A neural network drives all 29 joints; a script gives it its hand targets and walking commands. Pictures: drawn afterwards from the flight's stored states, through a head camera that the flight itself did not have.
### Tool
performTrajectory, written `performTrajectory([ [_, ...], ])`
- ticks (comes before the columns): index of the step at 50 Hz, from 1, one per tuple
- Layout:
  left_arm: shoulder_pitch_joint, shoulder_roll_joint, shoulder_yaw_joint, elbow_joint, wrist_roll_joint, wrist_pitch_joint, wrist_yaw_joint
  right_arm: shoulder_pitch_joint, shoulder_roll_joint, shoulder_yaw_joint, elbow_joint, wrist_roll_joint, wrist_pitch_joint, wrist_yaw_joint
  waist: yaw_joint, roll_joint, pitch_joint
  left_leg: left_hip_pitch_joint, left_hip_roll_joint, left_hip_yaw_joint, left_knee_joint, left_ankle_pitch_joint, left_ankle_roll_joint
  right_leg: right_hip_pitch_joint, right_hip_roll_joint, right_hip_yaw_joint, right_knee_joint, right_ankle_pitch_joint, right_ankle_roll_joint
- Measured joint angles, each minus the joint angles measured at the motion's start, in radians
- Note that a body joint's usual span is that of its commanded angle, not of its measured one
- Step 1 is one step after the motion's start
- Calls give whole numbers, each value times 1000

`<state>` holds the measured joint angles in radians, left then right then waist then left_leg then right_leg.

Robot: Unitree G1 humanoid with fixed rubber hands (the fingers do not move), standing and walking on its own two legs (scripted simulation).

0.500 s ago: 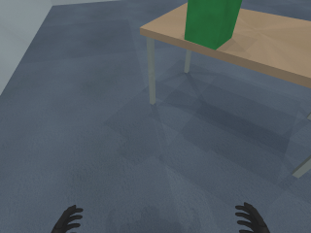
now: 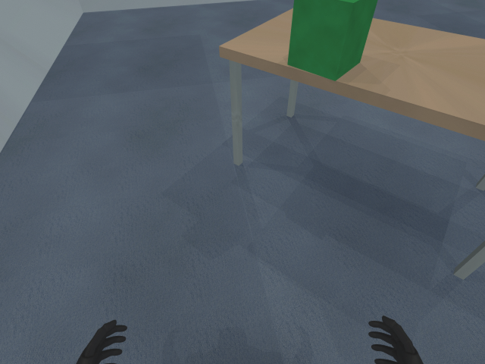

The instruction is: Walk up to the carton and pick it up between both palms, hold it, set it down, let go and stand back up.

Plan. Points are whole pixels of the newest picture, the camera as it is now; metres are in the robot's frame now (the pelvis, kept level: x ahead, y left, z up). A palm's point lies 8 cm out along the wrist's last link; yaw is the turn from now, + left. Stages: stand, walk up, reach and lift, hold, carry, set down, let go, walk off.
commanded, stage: stand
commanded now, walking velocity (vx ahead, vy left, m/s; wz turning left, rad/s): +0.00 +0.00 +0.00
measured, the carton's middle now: (330, 30) +1.18 -0.32 +0.09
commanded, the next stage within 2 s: none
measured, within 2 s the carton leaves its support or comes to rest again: neither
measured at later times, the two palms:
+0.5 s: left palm out of the picture +0.14 +0.27 -0.07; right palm out of the picture +0.14 -0.24 -0.07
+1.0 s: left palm out of the picture +0.14 +0.28 -0.07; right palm out of the picture +0.14 -0.24 -0.07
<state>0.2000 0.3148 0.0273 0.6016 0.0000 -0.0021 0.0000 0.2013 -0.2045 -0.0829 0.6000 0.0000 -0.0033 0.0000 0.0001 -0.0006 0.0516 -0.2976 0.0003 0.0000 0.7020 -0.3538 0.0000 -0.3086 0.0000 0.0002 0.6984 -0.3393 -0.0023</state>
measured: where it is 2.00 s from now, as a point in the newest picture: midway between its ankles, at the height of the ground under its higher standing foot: outside the picture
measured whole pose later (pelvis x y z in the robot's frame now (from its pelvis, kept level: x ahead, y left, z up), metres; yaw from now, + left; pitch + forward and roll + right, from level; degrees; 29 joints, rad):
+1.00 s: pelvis -0.01 +0.00 +0.00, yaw +0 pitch -3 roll +0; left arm 0.20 0.33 0.02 0.61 0.00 -0.01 0.00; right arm 0.20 -0.21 -0.07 0.60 0.00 -0.01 0.00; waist 0.00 0.00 0.05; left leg -0.30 0.00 0.00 0.67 -0.32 0.01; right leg -0.30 0.00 0.00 0.66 -0.30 0.00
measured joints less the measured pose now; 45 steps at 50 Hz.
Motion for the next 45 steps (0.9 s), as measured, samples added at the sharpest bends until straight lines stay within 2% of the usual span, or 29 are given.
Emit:
performTrajectory([
  [45,0,14,-3,11,0,-5,-1,0,-8,7,0,0,-8,0,0,2,1,0,0,0,-19,26,7,6,0,0,-31,33,0],
])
